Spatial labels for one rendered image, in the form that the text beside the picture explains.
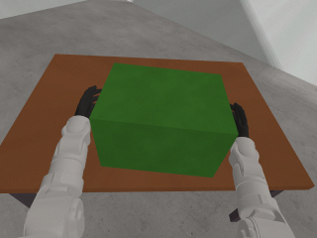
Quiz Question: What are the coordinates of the robot right forearm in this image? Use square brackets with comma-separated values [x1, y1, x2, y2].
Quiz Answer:
[229, 137, 295, 238]

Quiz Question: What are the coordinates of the table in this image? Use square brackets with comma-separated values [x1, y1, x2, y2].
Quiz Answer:
[0, 54, 315, 222]

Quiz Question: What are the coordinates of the robot left forearm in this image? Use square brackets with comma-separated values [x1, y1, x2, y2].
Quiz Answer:
[23, 115, 91, 237]

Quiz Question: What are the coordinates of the right robot upper arm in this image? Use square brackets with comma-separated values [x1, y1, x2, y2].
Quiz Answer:
[237, 216, 294, 238]

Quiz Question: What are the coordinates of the left robot upper arm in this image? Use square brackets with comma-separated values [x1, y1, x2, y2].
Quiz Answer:
[18, 196, 85, 238]

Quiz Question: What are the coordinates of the robot right hand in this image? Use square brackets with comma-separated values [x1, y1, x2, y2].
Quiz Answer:
[230, 102, 250, 138]

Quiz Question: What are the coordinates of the robot left hand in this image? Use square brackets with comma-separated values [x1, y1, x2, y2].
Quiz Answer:
[74, 85, 102, 119]

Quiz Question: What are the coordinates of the carton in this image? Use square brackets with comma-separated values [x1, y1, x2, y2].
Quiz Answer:
[89, 62, 239, 178]

